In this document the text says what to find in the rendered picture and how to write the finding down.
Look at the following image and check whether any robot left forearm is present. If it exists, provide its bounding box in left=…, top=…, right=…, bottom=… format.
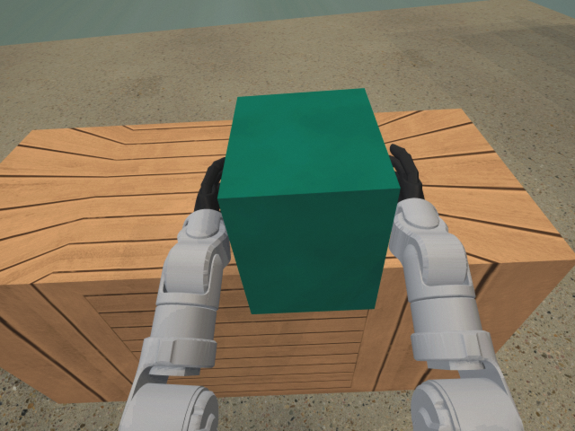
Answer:
left=118, top=209, right=231, bottom=431

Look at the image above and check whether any robot right forearm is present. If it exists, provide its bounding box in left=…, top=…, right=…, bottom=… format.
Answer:
left=389, top=198, right=524, bottom=431

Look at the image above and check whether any carton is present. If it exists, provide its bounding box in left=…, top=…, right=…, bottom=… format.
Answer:
left=217, top=88, right=401, bottom=314

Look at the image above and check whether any robot right hand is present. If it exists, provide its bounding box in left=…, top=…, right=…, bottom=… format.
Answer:
left=389, top=144, right=425, bottom=204

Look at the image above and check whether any robot left hand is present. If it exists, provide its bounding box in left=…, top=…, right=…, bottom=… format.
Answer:
left=194, top=157, right=225, bottom=213

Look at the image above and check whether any right robot upper arm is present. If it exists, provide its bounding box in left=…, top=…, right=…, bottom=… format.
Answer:
left=411, top=378, right=523, bottom=431

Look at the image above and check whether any pedestal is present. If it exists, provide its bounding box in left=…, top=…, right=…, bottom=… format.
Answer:
left=0, top=109, right=575, bottom=404

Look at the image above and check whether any left robot upper arm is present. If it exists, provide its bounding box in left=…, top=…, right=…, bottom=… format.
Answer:
left=120, top=383, right=218, bottom=431

